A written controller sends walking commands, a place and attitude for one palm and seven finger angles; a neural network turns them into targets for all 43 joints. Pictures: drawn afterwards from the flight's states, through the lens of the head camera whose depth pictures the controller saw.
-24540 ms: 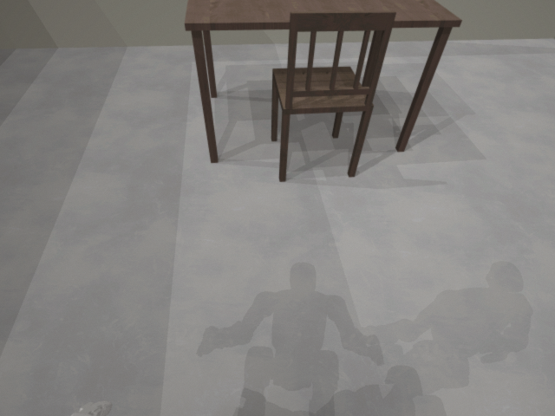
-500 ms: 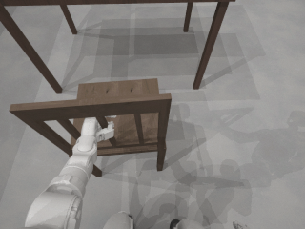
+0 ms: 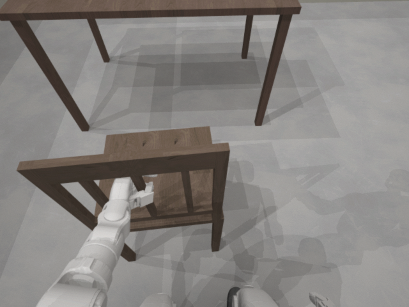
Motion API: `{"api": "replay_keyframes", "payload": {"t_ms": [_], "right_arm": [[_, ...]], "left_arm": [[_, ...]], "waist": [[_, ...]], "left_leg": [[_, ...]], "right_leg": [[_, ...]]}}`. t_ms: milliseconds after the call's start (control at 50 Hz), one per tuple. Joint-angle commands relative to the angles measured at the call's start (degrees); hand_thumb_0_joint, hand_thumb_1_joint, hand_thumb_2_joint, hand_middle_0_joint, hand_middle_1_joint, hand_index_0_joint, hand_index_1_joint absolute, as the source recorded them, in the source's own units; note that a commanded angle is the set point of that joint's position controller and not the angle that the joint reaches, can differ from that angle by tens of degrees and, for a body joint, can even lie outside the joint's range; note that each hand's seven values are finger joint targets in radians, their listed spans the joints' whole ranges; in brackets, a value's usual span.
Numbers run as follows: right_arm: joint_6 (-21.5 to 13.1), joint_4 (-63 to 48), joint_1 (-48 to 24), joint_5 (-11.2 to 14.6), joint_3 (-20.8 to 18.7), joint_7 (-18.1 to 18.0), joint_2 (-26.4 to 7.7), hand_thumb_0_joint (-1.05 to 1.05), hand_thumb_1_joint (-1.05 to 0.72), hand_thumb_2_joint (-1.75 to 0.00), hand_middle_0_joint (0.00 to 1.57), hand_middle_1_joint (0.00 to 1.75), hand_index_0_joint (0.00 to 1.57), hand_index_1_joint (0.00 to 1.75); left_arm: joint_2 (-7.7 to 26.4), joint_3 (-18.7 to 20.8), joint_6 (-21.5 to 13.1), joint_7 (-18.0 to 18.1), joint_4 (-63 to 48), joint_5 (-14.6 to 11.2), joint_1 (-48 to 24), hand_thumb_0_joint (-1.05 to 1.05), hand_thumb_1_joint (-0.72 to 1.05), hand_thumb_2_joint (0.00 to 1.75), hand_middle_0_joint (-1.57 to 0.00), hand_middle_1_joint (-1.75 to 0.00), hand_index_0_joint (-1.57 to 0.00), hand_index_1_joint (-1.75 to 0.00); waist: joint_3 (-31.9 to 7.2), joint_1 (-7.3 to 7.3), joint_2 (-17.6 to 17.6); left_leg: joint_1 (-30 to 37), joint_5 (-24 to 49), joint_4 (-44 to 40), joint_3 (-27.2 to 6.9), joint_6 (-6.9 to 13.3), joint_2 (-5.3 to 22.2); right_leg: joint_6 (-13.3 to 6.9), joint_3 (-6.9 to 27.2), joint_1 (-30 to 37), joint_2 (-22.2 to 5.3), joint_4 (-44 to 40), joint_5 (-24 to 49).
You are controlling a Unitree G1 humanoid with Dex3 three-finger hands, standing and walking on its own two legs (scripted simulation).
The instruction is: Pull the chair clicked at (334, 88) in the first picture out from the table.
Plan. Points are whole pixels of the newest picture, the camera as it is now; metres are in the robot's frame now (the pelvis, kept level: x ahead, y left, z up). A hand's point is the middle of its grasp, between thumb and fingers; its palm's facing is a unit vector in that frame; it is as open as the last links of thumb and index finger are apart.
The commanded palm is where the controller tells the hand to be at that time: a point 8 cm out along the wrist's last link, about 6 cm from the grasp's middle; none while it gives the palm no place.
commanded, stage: stop walking, hand still on the chair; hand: left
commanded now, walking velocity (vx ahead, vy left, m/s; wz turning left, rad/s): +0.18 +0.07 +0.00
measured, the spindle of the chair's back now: (145, 196) +0.37 +0.17 -0.11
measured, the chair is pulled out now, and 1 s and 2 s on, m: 0.59 0.62 0.62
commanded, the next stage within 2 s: open the thumb and straighten the fingers in 0.74 s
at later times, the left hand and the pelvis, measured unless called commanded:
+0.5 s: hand (147, 207) +0.31 +0.14 -0.05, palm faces -0.03 -0.98 -0.20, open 5.2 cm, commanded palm +0.30 +0.19 -0.03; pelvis +0.04 +0.02 +0.01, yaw -2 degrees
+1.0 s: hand (145, 204) +0.32 +0.15 -0.05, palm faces +0.03 -0.99 -0.16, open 5.9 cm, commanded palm +0.29 +0.20 -0.03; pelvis +0.05 +0.01 +0.01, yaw -1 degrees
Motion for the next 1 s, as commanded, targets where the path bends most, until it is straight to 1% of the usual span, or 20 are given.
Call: {"api": "replay_keyframes", "payload": {"t_ms": [0, 20, 40, 120, 180, 200, 240, 320, 340, 460, 540, 720, 800, 820, 840, 860, 880, 900, 920, 980], "right_arm": [[-1.80, -5.23, -1.14, -0.88, -3.00, -0.69, -8.11, 0.00, -0.90, -0.90, 0.20, 0.30, 0.20, 0.30], [-1.94, -4.33, -1.41, -1.43, -2.97, -0.85, -7.94, 0.00, -0.90, -0.90, 0.20, 0.30, 0.20, 0.30], [-2.21, -3.06, -1.35, -1.68, -3.10, -1.17, -8.24, 0.00, -0.90, -0.90, 0.20, 0.30, 0.20, 0.30], [-3.57, -2.26, -2.23, -2.25, -2.35, -1.00, -7.27, 0.00, -0.90, -0.90, 0.20, 0.30, 0.20, 0.30], [-4.05, -3.36, -3.87, -1.99, -2.23, -1.11, -7.78, 0.00, -0.90, -0.90, 0.20, 0.30, 0.20, 0.30], [-3.97, -3.80, -4.09, -1.66, -2.15, -0.99, -7.70, 0.00, -0.90, -0.90, 0.20, 0.30, 0.20, 0.30], [-3.79, -4.04, -3.58, -1.03, -2.34, -1.14, -7.76, 0.00, -0.90, -0.90, 0.20, 0.30, 0.20, 0.30], [-4.36, -4.83, -3.85, -1.48, -2.96, -0.93, -7.67, 0.00, -0.90, -0.90, 0.20, 0.30, 0.20, 0.30], [-4.60, -4.31, -3.37, -1.26, -3.11, -1.05, -7.93, 0.00, -0.90, -0.90, 0.20, 0.30, 0.20, 0.30], [-4.65, -5.21, -3.94, -1.33, -3.27, -1.21, -8.15, 0.00, -0.90, -0.90, 0.20, 0.30, 0.20, 0.30], [-4.18, -5.52, -4.76, -1.31, -3.20, -1.29, -8.07, 0.00, -0.90, -0.90, 0.20, 0.30, 0.20, 0.30], [-2.32, -7.37, -6.45, -1.46, -2.49, -1.15, -7.02, 0.00, -0.90, -0.90, 0.20, 0.30, 0.20, 0.30], [-1.82, -7.71, -6.68, -1.38, -2.42, -1.25, -7.03, 0.00, -0.90, -0.90, 0.20, 0.30, 0.20, 0.30], [-1.66, -8.05, -6.68, -1.39, -2.68, -1.24, -7.23, 0.00, -0.90, -0.90, 0.20, 0.30, 0.20, 0.30], [-2.07, -7.85, -5.63, 1.47, -3.60, 0.15, -9.96, 0.00, -0.90, -0.90, 0.20, 0.30, 0.20, 0.30], [-2.61, -8.82, -6.18, 1.73, -2.88, 1.07, -9.22, 0.00, -0.90, -0.90, 0.20, 0.30, 0.20, 0.30], [-3.18, -9.23, -6.93, 1.25, -3.25, 1.35, -9.62, 0.00, -0.90, -0.90, 0.20, 0.30, 0.20, 0.30], [-4.06, -9.49, -7.22, 0.96, -3.60, 1.22, -9.20, 0.00, -0.90, -0.90, 0.20, 0.30, 0.20, 0.30], [-4.93, -10.01, -7.21, 0.71, -3.55, 1.34, -8.72, 0.00, -0.90, -0.90, 0.20, 0.30, 0.20, 0.30], [-6.15, -10.37, -6.72, 0.43, -3.47, 1.84, -8.79, 0.00, -0.90, -0.90, 0.20, 0.30, 0.20, 0.30]], "left_arm": [[9.41, 2.00, -3.89, 0.81, -11.60, 2.20, -15.91, 0.00, 0.90, 0.90, -0.50, -1.45, -0.50, -1.45], [10.30, 2.86, -4.09, 1.01, -11.78, 2.38, -15.49, 0.00, 0.90, 0.90, -0.50, -1.45, -0.50, -1.45], [11.37, 3.51, -4.32, 1.29, -12.97, 2.35, -14.58, 0.00, 0.90, 0.90, -0.50, -1.45, -0.50, -1.45], [7.97, 3.08, -5.54, 0.86, -12.09, 2.42, -9.18, 0.00, 0.90, 0.90, -0.50, -1.45, -0.50, -1.45], [6.20, 1.66, -6.61, 0.64, -15.11, 2.59, -7.09, 0.00, 0.90, 0.90, -0.50, -1.45, -0.50, -1.45], [5.94, 1.57, -6.58, 0.77, -15.33, 2.65, -6.19, 0.00, 0.90, 0.90, -0.50, -1.45, -0.50, -1.45], [5.65, 0.64, -6.35, 0.82, -15.62, 2.53, -4.29, 0.00, 0.90, 0.90, -0.50, -1.45, -0.50, -1.45], [5.08, 0.52, -6.46, 0.93, -17.54, 3.04, -1.76, 0.00, 0.90, 0.90, -0.50, -1.45, -0.50, -1.45], [5.89, 0.43, -6.33, 0.90, -18.10, 3.04, -0.38, 0.00, 0.90, 0.90, -0.50, -1.45, -0.50, -1.45], [5.37, 0.15, -6.11, 1.20, -22.29, 3.00, 4.32, 0.00, 0.90, 0.90, -0.50, -1.45, -0.50, -1.45], [5.30, -0.68, -5.63, 1.05, -25.07, 2.71, 6.67, 0.00, 0.90, 0.90, -0.50, -1.45, -0.50, -1.45], [4.13, -0.96, -4.02, 1.55, -26.16, 2.65, 8.40, 0.00, 0.90, 0.90, -0.50, -1.45, -0.50, -1.45], [4.52, -0.62, -3.55, 1.81, -26.75, 2.52, 8.75, 0.00, 0.90, 0.90, -0.50, -1.45, -0.50, -1.45], [6.49, 1.73, -3.57, 2.10, -27.40, 2.57, 11.77, 0.00, 0.90, 0.90, -0.50, -1.45, -0.50, -1.45], [1.73, -3.41, -0.79, 1.66, -23.71, 0.80, 18.21, 0.00, 0.78, 0.84, -0.50, -1.45, -0.50, -1.45], [1.59, -1.68, -0.92, 1.12, -25.80, -0.92, 16.48, 0.00, 0.66, 0.78, -0.50, -1.45, -0.50, -1.45], [4.27, 0.16, -1.86, 0.43, -30.83, -0.81, 12.12, 0.00, 0.54, 0.73, -0.50, -1.45, -0.50, -1.45], [7.25, 2.41, -2.74, 0.42, -33.91, -0.55, 10.50, 0.00, 0.42, 0.67, -0.50, -1.45, -0.50, -1.45], [6.73, 2.59, -2.84, 0.12, -34.65, -0.46, 13.69, 0.00, 0.30, 0.61, -0.50, -1.45, -0.50, -1.45], [6.27, 1.06, -1.69, -1.11, -37.08, 0.52, 15.37, 0.00, -0.07, 0.43, -0.50, -1.45, -0.50, -1.45]], "waist": [[-20.59, -0.22, -7.87], [-20.06, -0.30, -10.05], [-19.20, -0.42, -9.03], [-17.47, -0.39, -9.54], [-14.49, 0.79, 2.20], [-13.81, 1.30, 2.54], [-12.79, 1.22, 2.07], [-17.37, 1.34, -1.61], [-17.38, 1.08, 0.23], [-21.41, 1.02, -0.70], [-21.60, 0.61, -0.76], [-19.00, 1.03, -1.66], [-19.10, 1.07, -0.89], [-19.25, 1.28, -0.48], [-20.17, -2.04, -2.76], [-17.41, -1.02, -7.13], [-19.53, -1.07, -7.29], [-20.72, -1.07, -3.68], [-21.28, -0.24, -1.53], [-21.90, -0.63, 1.25]], "left_leg": [[2.91, -13.81, 0.86, 3.16, 3.52, -5.45], [5.24, -11.60, 4.33, 3.55, 3.32, -6.31], [7.33, -10.04, 4.71, 2.95, 3.44, -6.55], [7.95, -6.61, -4.60, -0.74, 4.76, -4.62], [1.63, -9.53, -15.94, -7.68, 6.61, -0.21], [-0.89, -11.52, -17.95, -8.56, 6.86, 0.91], [-1.85, -9.68, -17.91, -6.51, 6.56, 0.10], [4.55, 4.66, -13.11, -2.92, 4.84, -1.19], [5.29, 5.60, -13.56, -2.82, 4.65, -1.07], [9.89, 19.34, -12.56, -2.61, 3.72, 0.49], [11.00, 23.01, -12.31, -2.11, 3.14, 0.63], [8.38, 12.97, -13.71, -1.96, 3.44, -0.14], [8.23, 12.34, -13.83, -1.95, 3.37, -0.21], [8.17, 12.07, -13.90, -1.97, 3.39, -0.25], [2.18, 9.86, -13.22, 0.12, 2.62, -3.07], [-1.81, 6.93, -11.49, 0.49, 3.02, -3.05], [-3.22, 4.76, -10.79, 0.73, 3.31, -3.46], [-4.04, 3.36, -9.92, 1.24, 3.57, -4.29], [-5.19, 2.48, -9.03, 1.75, 3.60, -4.87], [-7.06, 2.78, -6.63, 1.86, 3.56, -5.22]], "right_leg": [[-2.02, 12.38, 4.17, -9.80, -18.01, -31.98], [-2.73, 13.81, 1.40, -12.08, -20.42, -33.73], [-3.31, 14.15, -0.42, -12.64, -21.49, -32.24], [-1.72, 9.48, 1.90, -10.12, -17.35, -25.93], [0.20, 6.05, 7.16, -4.51, -9.83, -17.48], [0.46, 5.58, 9.31, -3.74, -8.70, -15.81], [0.33, 5.89, 11.09, -3.76, -9.77, -13.33], [-0.89, 8.02, 13.85, -5.86, -11.10, -2.51], [-0.75, 7.44, 13.79, -5.69, -11.06, -0.81], [-1.37, 5.57, 16.85, -5.62, -6.63, 16.46], [-1.50, 4.96, 17.31, -6.06, -5.98, 21.83], [-1.39, 5.93, 16.45, -6.14, -9.37, 11.25], [-1.49, 5.81, 16.68, -6.20, -9.80, 10.56], [-1.55, 6.09, 16.75, -6.20, -10.15, 10.15], [-1.15, 0.82, 14.27, -3.64, -7.17, 8.35], [-0.72, 0.66, 11.08, -3.64, -6.00, 6.81], [-0.56, 1.07, 10.62, -3.48, -5.53, 4.99], [-0.47, 1.90, 10.50, -3.37, -5.20, 3.23], [-0.48, 2.06, 10.26, -3.33, -4.56, 1.85], [-0.73, 1.51, 7.76, -3.14, -2.26, 2.00]]}}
